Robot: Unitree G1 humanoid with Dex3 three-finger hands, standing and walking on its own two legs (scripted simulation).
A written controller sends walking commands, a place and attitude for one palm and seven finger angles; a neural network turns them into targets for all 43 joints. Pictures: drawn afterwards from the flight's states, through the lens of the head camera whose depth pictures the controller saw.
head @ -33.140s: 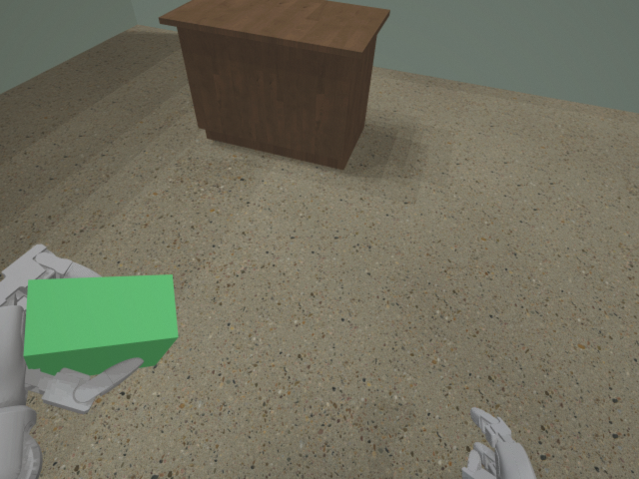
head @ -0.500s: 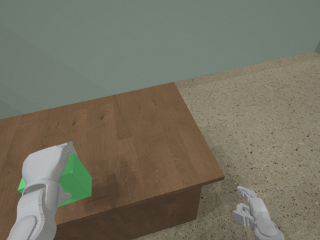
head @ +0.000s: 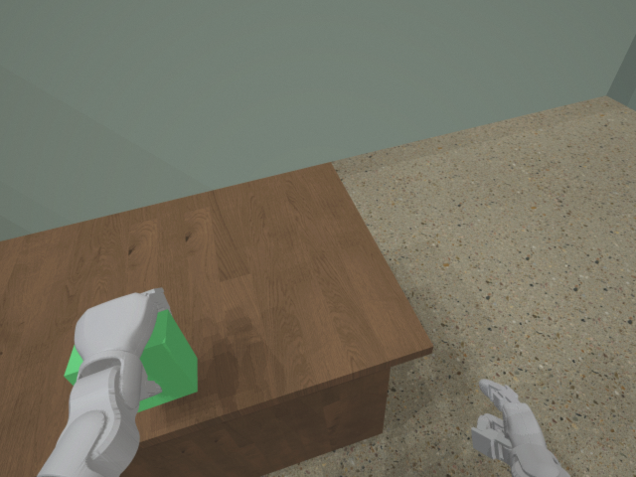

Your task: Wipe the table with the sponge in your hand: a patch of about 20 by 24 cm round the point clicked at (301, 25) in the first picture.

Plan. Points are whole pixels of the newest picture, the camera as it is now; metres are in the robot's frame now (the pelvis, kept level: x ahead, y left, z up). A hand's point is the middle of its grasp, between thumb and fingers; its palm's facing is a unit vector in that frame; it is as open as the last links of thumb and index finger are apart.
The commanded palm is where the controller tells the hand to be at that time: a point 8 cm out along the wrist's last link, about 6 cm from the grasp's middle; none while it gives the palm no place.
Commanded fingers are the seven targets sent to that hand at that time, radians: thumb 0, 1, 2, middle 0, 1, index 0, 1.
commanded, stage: move the sponge above the wiping area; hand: left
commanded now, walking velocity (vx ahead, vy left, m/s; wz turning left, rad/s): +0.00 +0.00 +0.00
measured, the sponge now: (144, 373) +0.23 +0.29 +0.00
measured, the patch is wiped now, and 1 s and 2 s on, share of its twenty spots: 0.00 0.00 0.00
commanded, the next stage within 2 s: none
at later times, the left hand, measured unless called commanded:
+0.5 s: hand (168, 349) +0.26 +0.26 +0.01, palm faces -0.11 -0.15 -0.98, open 10.2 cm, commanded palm +0.24 +0.26 +0.09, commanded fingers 0.00 0.10 1.30 -1.20 -1.60 -1.20 -1.60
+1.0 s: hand (178, 348) +0.26 +0.25 +0.00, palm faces -0.07 -0.10 -0.99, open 10.2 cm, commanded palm +0.24 +0.26 +0.07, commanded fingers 0.00 0.10 1.30 -1.20 -1.60 -1.20 -1.60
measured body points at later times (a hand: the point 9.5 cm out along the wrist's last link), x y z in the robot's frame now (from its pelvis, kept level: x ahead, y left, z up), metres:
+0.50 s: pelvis +0.01 +0.00 +0.00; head +0.02 -0.03 +0.45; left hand +0.26 +0.26 +0.07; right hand +0.25 -0.21 -0.09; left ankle +0.00 +0.09 -0.74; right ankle +0.00 -0.08 -0.74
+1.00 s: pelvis +0.00 +0.01 -0.01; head +0.00 -0.02 +0.44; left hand +0.26 +0.25 +0.05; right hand +0.22 -0.21 -0.10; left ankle +0.00 +0.09 -0.74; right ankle +0.00 -0.08 -0.74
